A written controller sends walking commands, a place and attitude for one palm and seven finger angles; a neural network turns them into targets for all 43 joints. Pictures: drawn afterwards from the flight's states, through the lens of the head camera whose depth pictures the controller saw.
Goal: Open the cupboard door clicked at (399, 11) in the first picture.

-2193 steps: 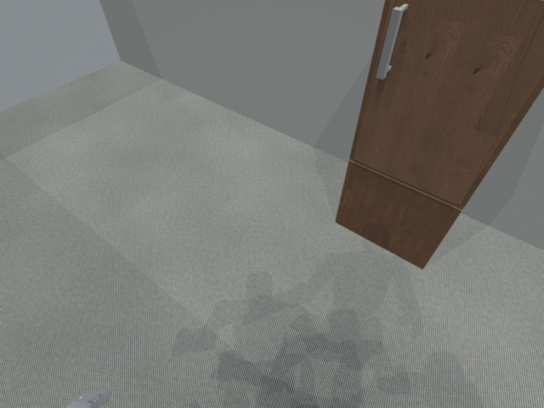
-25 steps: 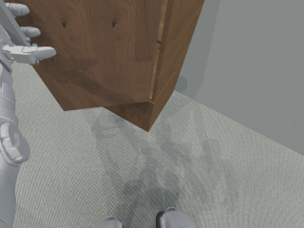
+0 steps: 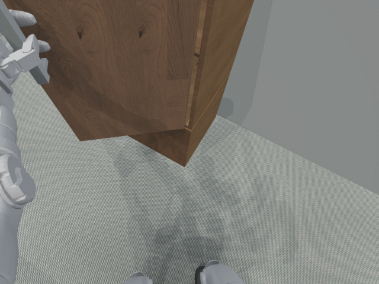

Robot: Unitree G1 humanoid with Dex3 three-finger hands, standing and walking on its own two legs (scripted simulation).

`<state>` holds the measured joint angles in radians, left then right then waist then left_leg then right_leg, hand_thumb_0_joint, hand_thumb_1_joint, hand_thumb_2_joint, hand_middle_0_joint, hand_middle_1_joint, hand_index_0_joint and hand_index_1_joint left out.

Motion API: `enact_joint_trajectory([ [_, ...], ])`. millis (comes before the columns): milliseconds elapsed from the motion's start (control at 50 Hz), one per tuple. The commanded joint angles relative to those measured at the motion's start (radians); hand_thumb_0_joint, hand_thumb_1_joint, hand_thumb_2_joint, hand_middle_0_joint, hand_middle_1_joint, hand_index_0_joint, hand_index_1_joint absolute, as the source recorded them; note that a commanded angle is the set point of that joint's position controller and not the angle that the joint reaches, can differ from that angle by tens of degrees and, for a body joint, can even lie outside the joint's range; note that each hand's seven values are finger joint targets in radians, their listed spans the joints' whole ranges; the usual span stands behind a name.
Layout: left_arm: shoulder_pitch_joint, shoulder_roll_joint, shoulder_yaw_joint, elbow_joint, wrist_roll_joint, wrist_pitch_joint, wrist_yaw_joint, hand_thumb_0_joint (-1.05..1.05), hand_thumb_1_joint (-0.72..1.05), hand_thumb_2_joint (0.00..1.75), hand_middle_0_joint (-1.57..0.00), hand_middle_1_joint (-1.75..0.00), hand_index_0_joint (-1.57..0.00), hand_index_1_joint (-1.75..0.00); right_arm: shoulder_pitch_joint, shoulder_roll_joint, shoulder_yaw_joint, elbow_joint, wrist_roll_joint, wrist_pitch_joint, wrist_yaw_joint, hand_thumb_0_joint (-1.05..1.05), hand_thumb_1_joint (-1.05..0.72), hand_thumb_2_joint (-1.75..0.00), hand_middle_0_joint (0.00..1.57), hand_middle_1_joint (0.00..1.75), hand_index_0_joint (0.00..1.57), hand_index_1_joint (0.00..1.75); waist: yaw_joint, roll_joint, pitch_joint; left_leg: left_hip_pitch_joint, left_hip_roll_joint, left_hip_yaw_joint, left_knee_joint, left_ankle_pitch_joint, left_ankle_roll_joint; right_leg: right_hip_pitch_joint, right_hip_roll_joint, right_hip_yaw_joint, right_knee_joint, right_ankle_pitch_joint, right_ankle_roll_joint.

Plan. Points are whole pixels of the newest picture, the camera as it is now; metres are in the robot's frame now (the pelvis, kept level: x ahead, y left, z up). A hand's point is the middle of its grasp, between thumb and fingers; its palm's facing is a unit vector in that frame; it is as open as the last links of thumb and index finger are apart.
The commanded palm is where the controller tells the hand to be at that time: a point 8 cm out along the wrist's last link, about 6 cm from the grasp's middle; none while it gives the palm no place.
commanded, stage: pull the door open along its arc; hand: left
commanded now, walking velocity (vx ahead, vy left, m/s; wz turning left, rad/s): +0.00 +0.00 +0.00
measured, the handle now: (23, 38) +0.58 +0.25 +0.14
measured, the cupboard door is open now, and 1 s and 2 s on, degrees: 40 80 85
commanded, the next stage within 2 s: open thumb and fingers to let go in 1.08 s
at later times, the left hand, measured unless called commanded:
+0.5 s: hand (35, 72) +0.49 +0.22 +0.14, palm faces +0.04 -1.00 +0.00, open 5.7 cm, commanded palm +0.42 +0.26 +0.13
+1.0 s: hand (105, 146) +0.33 +0.10 +0.15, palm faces +0.43 -0.90 +0.03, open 6.2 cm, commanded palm +0.25 +0.14 +0.13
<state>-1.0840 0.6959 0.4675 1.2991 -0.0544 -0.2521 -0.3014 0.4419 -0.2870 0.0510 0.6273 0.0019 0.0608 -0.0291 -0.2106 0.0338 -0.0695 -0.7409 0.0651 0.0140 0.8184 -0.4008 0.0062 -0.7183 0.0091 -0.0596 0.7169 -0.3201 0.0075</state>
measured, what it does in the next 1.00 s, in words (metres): stands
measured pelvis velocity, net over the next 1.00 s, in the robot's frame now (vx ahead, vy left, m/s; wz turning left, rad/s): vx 0.02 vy -0.02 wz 0.03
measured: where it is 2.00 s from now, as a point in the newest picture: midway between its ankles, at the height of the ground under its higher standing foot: outside the picture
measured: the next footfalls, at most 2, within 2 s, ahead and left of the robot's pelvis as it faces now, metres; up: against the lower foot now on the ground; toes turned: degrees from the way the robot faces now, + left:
none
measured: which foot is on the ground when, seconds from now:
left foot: down 0.00-1.00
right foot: down 0.00-1.00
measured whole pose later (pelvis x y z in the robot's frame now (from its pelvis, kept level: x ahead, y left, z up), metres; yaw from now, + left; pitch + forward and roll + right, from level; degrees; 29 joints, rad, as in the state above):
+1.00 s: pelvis +0.02 -0.02 +0.02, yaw +2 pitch +2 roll +0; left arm -0.04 -0.10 -0.07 -0.06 0.01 0.14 0.50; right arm 0.13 -0.17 0.02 0.55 -0.03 0.08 0.01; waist 0.01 0.05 -0.08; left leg -0.28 0.04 0.02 0.60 -0.35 -0.02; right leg -0.30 -0.01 -0.06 0.59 -0.33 -0.01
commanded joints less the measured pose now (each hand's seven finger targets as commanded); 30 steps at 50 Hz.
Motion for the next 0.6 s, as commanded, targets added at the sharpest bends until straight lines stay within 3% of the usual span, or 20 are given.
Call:
enact_joint_trajectory([
  [0, -0.424, 0.326, 0.040, -0.181, -0.011, -0.048, 0.010, 0.00, 0.90, 0.90, -0.40, -1.35, -0.40, -1.35, 0.204, -0.190, -0.068, -0.040, -0.005, -0.016, -0.016, 0.00, -0.90, -0.90, 0.20, 0.30, 0.20, 0.30, 0.001, 0.093, -0.432, 0.252, -0.037, -0.038, -0.061, 0.383, 0.028, 0.216, 0.037, 0.030, -0.046, 0.355, -0.008],
  [40, -0.458, 0.299, 0.020, -0.210, -0.011, -0.060, 0.010, 0.00, 0.90, 0.90, -0.40, -1.35, -0.40, -1.35, 0.205, -0.187, -0.070, -0.040, -0.008, -0.017, -0.013, 0.00, -0.90, -0.90, 0.20, 0.30, 0.20, 0.30, -0.006, 0.131, -0.447, 0.291, -0.034, -0.044, -0.057, 0.403, 0.024, 0.182, 0.039, 0.025, -0.041, 0.345, -0.009],
  [60, -0.471, 0.277, 0.008, -0.200, -0.017, -0.058, 0.013, 0.00, 0.90, 0.90, -0.40, -1.35, -0.40, -1.35, 0.205, -0.186, -0.070, -0.036, -0.008, -0.018, -0.013, 0.00, -0.90, -0.90, 0.20, 0.30, 0.20, 0.30, -0.018, 0.120, -0.431, 0.291, -0.032, -0.043, -0.054, 0.395, 0.025, 0.170, 0.040, 0.026, -0.048, 0.338, -0.007],
  [140, -0.401, 0.281, 0.038, -0.240, -0.028, -0.068, 0.012, 0.00, 0.90, 0.90, -0.40, -1.35, -0.40, -1.35, 0.207, -0.187, -0.075, -0.044, -0.010, -0.019, -0.007, 0.00, -0.90, -0.90, 0.20, 0.30, 0.20, 0.30, 0.018, 0.146, -0.497, 0.336, -0.030, -0.045, -0.055, 0.452, 0.018, 0.194, 0.043, 0.019, -0.034, 0.365, -0.014],
  [160, -0.375, 0.267, 0.032, -0.245, -0.033, -0.068, 0.009, 0.00, 0.90, 0.90, -0.40, -1.35, -0.40, -1.35, 0.203, -0.185, -0.077, -0.048, -0.010, -0.018, -0.006, 0.00, -0.90, -0.90, 0.20, 0.30, 0.20, 0.30, 0.023, 0.121, -0.493, 0.333, -0.029, -0.043, -0.056, 0.453, 0.019, 0.202, 0.044, 0.019, -0.036, 0.370, -0.013],
  [200, -0.334, 0.257, 0.038, -0.282, -0.041, -0.068, 0.006, 0.00, 0.90, 0.90, -0.40, -1.35, -0.40, -1.35, 0.192, -0.184, -0.079, -0.058, -0.009, -0.016, -0.001, 0.00, -0.90, -0.90, 0.20, 0.30, 0.20, 0.30, 0.044, 0.139, -0.502, 0.338, -0.030, -0.035, -0.063, 0.460, 0.016, 0.224, 0.045, 0.017, -0.034, 0.381, -0.016],
  [340, -0.063, 0.181, 0.048, -0.429, -0.093, -0.046, 0.006, 0.00, 0.90, 0.90, -0.40, -1.35, -0.40, -1.35, 0.136, -0.176, -0.093, -0.111, 0.006, -0.003, 0.009, 0.00, -0.90, -0.90, 0.20, 0.30, 0.20, 0.30, 0.112, 0.101, -0.481, 0.358, -0.026, -0.020, -0.094, 0.530, 0.016, 0.294, 0.048, 0.007, -0.039, 0.428, -0.022],
  [420, 0.128, 0.105, 0.035, -0.595, -0.139, -0.016, 0.013, 0.00, 0.90, 0.90, -0.40, -1.35, -0.40, -1.35, 0.084, -0.163, -0.100, -0.150, 0.021, -0.009, 0.017, 0.00, -0.90, -0.90, 0.20, 0.30, 0.20, 0.30, 0.152, 0.084, -0.476, 0.376, -0.028, -0.009, -0.112, 0.600, 0.018, 0.362, 0.046, 0.008, -0.044, 0.483, -0.025],
  [500, 0.307, -0.003, -0.006, -0.742, -0.175, 0.034, 0.032, 0.00, 0.90, 0.90, -0.40, -1.35, -0.40, -1.35, 0.021, -0.145, -0.103, -0.179, 0.036, -0.024, 0.022, 0.00, -0.90, -0.90, 0.20, 0.30, 0.20, 0.30, 0.173, 0.029, -0.410, 0.372, -0.030, 0.007, -0.140, 0.593, 0.016, 0.408, 0.039, 0.005, -0.059, 0.517, -0.020],
  [540, 0.369, -0.057, -0.026, -0.850, -0.189, 0.049, 0.053, 0.00, 0.90, 0.90, -0.40, -1.35, -0.40, -1.35, -0.013, -0.133, -0.103, -0.190, 0.040, -0.037, 0.023, 0.00, -0.90, -0.90, 0.20, 0.30, 0.20, 0.30, 0.185, 0.041, -0.407, 0.401, -0.031, 0.008, -0.148, 0.625, 0.013, 0.424, 0.034, 0.005, -0.060, 0.530, -0.020],
  [560, 0.371, -0.083, 0.078, -0.944, -0.229, 0.070, 0.182, 0.00, 0.90, 0.90, -0.40, -1.35, -0.40, -1.35, -0.056, -0.101, -0.100, -0.201, 0.037, -0.054, 0.029, 0.00, -0.90, -0.90, 0.20, 0.30, 0.20, 0.30, 0.260, 0.034, -0.405, 0.367, -0.044, 0.009, -0.153, 0.618, 0.003, 0.443, 0.034, -0.008, -0.069, 0.516, -0.018],
  [580, 0.430, -0.188, 0.000, -0.967, -0.218, 0.099, 0.253, 0.00, 0.90, 0.90, -0.40, -1.35, -0.40, -1.35, -0.076, -0.096, -0.098, -0.196, 0.035, -0.065, 0.038, 0.00, -0.90, -0.90, 0.20, 0.30, 0.20, 0.30, 0.232, 0.033, -0.366, 0.378, -0.042, 0.014, -0.167, 0.595, -0.004, 0.438, 0.034, -0.015, -0.072, 0.503, -0.017],
])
